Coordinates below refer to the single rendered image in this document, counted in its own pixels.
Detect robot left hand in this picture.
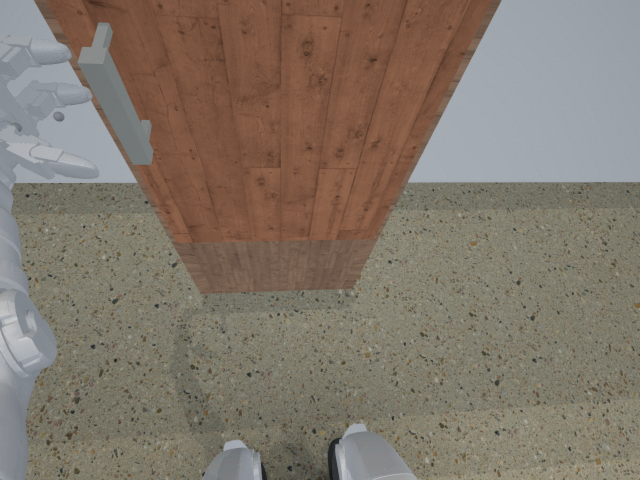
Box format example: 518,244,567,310
0,33,99,180

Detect robot right shin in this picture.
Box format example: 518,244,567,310
342,423,367,439

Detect robot left thigh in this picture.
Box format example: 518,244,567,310
202,448,262,480

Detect handle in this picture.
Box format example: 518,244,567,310
78,22,153,165

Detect left robot forearm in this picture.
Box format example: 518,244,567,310
0,157,30,298

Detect left robot upper arm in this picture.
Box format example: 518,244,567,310
0,288,57,480

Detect cupboard door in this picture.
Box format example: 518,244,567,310
46,0,492,243

